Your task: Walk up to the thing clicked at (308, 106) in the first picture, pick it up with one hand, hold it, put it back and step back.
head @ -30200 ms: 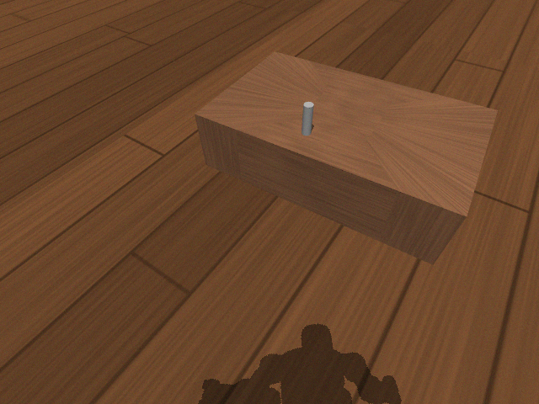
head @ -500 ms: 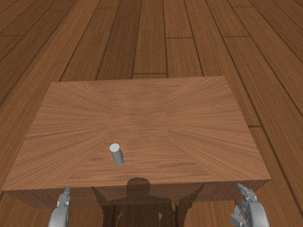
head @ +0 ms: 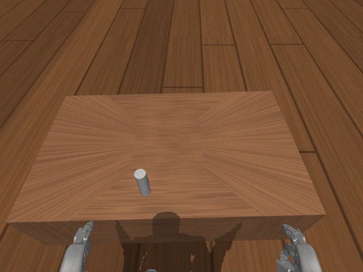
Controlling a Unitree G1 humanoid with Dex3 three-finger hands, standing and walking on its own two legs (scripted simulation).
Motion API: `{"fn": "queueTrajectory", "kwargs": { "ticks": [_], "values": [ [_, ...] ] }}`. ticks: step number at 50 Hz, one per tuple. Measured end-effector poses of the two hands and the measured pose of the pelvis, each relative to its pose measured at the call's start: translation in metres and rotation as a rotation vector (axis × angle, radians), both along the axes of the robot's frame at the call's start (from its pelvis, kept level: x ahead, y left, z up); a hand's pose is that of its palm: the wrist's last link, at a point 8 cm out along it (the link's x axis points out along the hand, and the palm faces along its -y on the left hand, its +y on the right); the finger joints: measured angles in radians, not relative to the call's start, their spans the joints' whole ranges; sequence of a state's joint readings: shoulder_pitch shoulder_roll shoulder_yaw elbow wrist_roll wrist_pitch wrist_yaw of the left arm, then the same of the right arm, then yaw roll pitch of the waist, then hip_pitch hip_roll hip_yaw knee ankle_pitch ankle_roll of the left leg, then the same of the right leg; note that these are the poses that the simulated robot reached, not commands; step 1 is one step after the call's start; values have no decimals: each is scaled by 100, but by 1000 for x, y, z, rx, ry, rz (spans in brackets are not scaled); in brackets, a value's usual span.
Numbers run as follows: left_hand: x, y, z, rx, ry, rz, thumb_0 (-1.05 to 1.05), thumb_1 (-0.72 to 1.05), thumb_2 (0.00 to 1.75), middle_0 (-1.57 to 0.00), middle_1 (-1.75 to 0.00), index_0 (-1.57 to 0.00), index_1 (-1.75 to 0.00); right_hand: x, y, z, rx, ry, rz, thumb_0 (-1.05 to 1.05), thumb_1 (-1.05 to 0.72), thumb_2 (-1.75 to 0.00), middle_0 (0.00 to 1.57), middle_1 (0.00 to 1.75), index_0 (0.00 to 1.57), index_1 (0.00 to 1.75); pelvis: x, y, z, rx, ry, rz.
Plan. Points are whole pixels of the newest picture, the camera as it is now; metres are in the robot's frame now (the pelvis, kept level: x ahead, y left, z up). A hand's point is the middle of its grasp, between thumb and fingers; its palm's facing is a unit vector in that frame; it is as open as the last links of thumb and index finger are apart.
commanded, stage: stand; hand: left
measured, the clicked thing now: (142, 183) +0.50 +0.17 -0.32
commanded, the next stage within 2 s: none
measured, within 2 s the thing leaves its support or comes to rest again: neither
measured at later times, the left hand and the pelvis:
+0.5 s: hand out of the picture +0.05 +0.26 -0.11, palm faces +0.02 -0.93 -0.37, open 7.6 cm; pelvis +0.00 +0.01 +0.04, yaw +1 degrees
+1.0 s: hand out of the picture +0.04 +0.26 -0.10, palm faces +0.02 -0.93 -0.36, open 7.4 cm; pelvis +0.00 +0.00 +0.06, yaw +1 degrees
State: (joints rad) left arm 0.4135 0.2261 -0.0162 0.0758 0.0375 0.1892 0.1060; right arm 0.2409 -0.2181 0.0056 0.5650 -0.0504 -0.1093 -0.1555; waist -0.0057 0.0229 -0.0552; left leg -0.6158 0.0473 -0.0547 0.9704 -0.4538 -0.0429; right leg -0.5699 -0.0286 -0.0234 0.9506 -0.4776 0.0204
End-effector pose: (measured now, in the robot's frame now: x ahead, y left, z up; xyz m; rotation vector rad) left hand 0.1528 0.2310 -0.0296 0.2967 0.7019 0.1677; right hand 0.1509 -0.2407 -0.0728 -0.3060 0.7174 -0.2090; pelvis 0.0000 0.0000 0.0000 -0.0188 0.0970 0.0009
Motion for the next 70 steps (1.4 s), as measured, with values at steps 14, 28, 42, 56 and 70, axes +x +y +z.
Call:
{"fn": "queueTrajectory", "kwargs": {
  "ticks": [14,28,42,56,70],
  "values": [
    [-65,70,-47,46,350,69,0,57,82,-20,-29,-20,-29,-56,-43,-7,-17,374,-17,1,-91,-89,21,30,20,30,6,7,24,15,-99,4],
    [-118,70,-41,17,529,158,1,88,90,-20,-30,-20,-30,-74,-33,-2,34,473,-31,1,-91,-89,21,30,20,30,4,6,48,15,-151,19],
    [-118,69,-32,8,532,166,1,90,90,-20,-30,-20,-30,-88,-40,4,41,506,-50,1,-91,-89,21,30,20,30,-4,4,58,15,-172,25],
    [-115,72,-30,12,561,165,1,90,90,-20,-30,-20,-30,-100,-48,6,27,553,-72,1,-91,-89,21,30,20,30,-3,3,61,16,-164,18],
    [-97,68,-28,7,544,151,1,90,90,-20,-30,-20,-30,-86,-48,7,31,541,-66,0,-91,-89,21,30,20,30,4,2,62,19,-154,14]
  ]
}}
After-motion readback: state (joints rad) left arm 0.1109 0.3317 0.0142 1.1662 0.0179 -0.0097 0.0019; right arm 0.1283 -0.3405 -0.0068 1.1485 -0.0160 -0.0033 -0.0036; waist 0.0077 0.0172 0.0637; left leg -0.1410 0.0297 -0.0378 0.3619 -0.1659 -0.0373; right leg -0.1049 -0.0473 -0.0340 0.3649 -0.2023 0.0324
